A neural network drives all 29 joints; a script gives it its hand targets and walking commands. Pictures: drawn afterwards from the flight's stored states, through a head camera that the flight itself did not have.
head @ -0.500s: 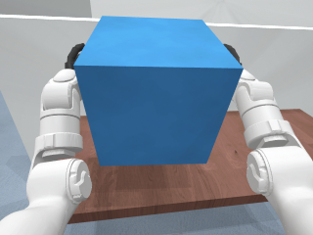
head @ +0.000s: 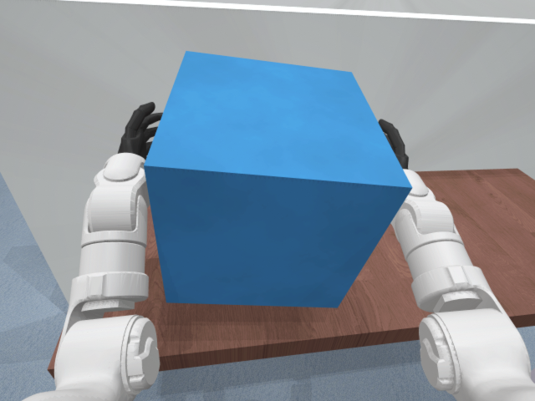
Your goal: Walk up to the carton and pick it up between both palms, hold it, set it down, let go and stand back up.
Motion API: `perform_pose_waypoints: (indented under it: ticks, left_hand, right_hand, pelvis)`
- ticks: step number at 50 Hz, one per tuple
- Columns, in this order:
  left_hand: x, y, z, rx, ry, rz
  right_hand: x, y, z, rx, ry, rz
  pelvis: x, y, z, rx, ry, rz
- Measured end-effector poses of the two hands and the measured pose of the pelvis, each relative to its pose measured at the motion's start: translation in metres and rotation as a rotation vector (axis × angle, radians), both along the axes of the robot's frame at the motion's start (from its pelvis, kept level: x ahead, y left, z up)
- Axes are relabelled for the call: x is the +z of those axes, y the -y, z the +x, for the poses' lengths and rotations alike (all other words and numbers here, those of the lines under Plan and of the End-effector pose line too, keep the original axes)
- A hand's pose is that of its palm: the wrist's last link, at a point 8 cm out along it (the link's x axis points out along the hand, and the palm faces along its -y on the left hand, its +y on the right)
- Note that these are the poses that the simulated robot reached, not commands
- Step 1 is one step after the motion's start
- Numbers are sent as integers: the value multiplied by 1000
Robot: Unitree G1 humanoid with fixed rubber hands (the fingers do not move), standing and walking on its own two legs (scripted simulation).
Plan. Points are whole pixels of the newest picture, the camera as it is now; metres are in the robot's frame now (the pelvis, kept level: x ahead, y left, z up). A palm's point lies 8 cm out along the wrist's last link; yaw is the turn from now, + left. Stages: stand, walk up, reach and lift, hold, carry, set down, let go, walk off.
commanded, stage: set down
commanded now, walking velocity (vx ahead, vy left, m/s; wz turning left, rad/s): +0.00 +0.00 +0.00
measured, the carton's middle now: (263, 182) +0.42 +0.00 +0.19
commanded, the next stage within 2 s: none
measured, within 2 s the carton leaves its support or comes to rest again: neither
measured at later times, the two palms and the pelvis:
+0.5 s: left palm (128, 184) +0.37 +0.19 +0.21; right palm (377, 191) +0.37 -0.18 +0.20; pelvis -0.01 +0.00 +0.00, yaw +1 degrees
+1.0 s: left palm (138, 196) +0.39 +0.19 +0.18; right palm (372, 203) +0.39 -0.18 +0.17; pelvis +0.00 +0.00 +0.00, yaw +0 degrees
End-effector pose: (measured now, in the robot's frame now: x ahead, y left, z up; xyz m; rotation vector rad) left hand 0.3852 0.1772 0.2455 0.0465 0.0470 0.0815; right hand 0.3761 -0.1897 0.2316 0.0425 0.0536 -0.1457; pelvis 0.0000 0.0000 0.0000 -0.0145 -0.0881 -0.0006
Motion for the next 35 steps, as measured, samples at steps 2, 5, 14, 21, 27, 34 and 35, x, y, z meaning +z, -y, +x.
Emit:
perform_pose_waypoints:
  ticks: [2,5,14,21,27,34,35]
  left_hand:
    - [0,1,0,1,-2,-2]
    - [-2,1,0,5,-7,-8]
    - [-13,-8,-5,20,-18,-21]
    - [-31,-14,-11,20,-44,-36]
    - [-38,-12,-9,16,-57,-23]
    - [-44,-6,-3,9,-80,-8]
    - [-45,-6,-2,9,-82,-7]
  right_hand:
    - [-1,1,1,0,-2,0]
    - [-3,1,2,4,-6,-3]
    - [-10,-8,3,23,-18,-21]
    - [-23,-13,-2,28,-41,-24]
    - [-36,-11,-3,26,-51,-17]
    - [-48,-5,-1,22,-71,-19]
    - [-49,-5,-1,22,-73,-20]
  pelvis:
    - [0,0,0,-2,0,1]
    - [0,1,0,-5,0,3]
    - [0,4,-2,3,6,5]
    - [0,5,-6,16,6,6]
    - [1,4,-10,15,-14,6]
    - [1,2,-12,4,-36,7]
    - [1,2,-11,3,-39,7]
